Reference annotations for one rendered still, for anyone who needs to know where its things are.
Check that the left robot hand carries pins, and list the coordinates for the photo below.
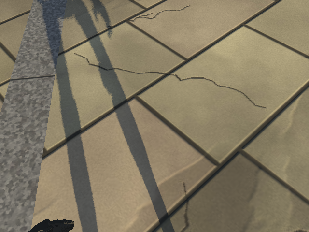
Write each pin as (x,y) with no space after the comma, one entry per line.
(58,225)

